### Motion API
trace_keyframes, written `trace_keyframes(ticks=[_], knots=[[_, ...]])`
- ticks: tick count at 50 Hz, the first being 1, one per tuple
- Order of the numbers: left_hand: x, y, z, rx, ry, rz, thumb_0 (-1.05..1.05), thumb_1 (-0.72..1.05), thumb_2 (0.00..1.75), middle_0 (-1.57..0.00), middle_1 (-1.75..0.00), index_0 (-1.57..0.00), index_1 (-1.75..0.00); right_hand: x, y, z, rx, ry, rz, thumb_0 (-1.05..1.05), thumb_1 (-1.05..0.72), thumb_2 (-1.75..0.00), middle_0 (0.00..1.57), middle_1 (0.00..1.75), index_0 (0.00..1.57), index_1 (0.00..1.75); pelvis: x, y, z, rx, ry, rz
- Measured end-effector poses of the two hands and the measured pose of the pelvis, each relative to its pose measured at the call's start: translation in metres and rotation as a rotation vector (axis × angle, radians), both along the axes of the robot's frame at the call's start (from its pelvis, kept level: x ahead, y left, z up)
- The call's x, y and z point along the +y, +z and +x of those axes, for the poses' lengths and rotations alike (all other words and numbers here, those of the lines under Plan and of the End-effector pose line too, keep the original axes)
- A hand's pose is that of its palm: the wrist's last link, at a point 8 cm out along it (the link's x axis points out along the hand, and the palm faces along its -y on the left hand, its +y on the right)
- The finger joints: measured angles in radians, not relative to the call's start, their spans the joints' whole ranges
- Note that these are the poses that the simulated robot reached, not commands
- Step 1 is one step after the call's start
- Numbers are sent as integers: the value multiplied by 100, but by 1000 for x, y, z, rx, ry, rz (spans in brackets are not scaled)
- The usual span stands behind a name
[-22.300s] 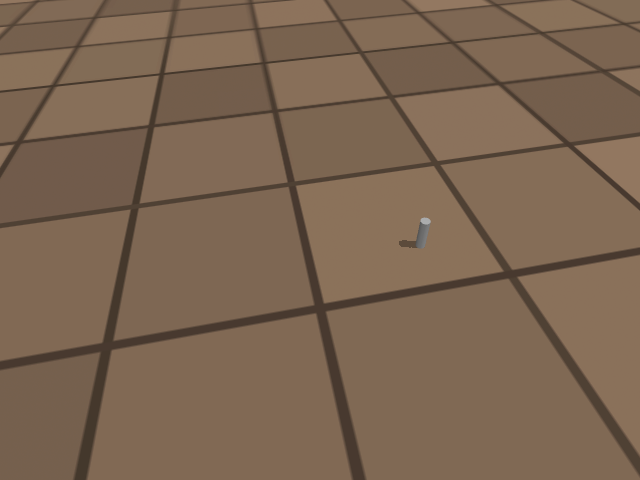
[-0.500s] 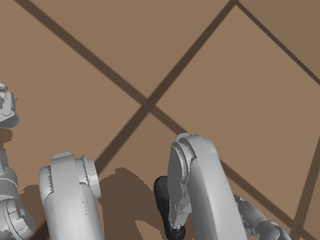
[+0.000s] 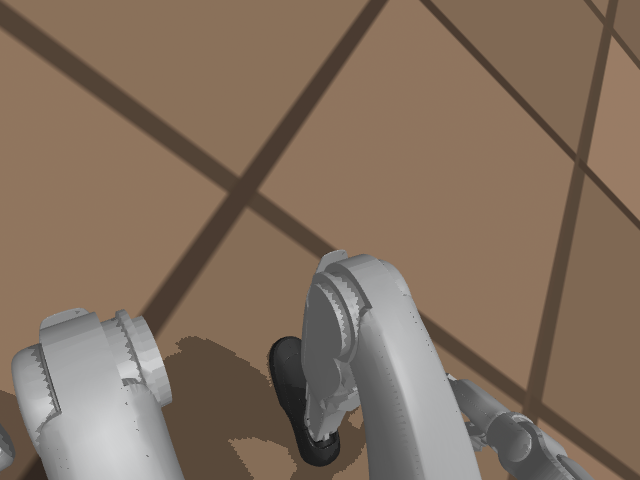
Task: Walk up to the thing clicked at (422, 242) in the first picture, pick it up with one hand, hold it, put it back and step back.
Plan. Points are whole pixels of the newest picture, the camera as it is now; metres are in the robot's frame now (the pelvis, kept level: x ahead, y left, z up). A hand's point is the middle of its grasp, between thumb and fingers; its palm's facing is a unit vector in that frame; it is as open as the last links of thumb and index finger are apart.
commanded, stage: lower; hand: left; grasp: from the side
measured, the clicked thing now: out of the picture +0.43 +0.33 -0.18
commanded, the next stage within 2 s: loosen in 0.74 s
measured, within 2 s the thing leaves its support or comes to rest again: rests again in 0.70 s
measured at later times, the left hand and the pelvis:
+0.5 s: hand out of the picture +0.44 +0.31 -0.17, palm faces +0.45 -0.89 -0.03, open 5.2 cm; pelvis +0.00 +0.01 +0.00, yaw -2 degrees
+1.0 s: hand out of the picture +0.44 +0.31 -0.18, palm faces +0.46 -0.89 -0.02, open 5.3 cm; pelvis -0.01 +0.01 +0.00, yaw -3 degrees
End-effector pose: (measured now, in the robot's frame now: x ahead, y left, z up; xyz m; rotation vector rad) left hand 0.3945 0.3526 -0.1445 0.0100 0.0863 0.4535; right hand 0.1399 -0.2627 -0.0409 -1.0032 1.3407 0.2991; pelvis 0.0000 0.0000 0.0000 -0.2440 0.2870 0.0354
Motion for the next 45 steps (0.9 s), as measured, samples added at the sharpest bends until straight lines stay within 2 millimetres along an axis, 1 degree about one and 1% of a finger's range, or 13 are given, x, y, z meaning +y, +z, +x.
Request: trace_keyframes(ticks=[9,25,45], knots=[[-2,-11,2,-3,14,1,6,21,110,-101,-113,-103,-112,4,5,-2,11,42,-23,0,-91,-90,20,30,20,30,2,-1,-2,-25,-11,-17],[-3,-25,3,-1,19,3,6,21,110,-101,-113,-103,-112,12,14,3,17,99,-56,0,-90,-89,20,30,20,30,6,-2,-4,-54,-25,-43],[-5,-33,-1,-7,10,3,6,21,110,-101,-113,-103,-112,19,22,5,10,138,-80,0,-90,-89,20,30,20,30,10,-2,-8,-79,-37,-62]])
